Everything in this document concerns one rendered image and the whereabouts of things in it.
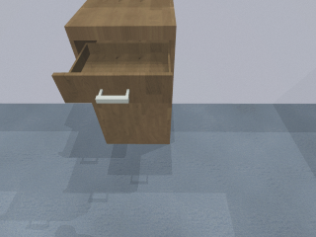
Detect cabinet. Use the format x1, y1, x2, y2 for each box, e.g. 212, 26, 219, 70
64, 0, 177, 144

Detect handle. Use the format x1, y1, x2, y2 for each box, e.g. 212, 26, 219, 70
95, 89, 130, 104

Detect drawer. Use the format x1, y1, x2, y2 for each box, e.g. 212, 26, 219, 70
51, 42, 173, 104

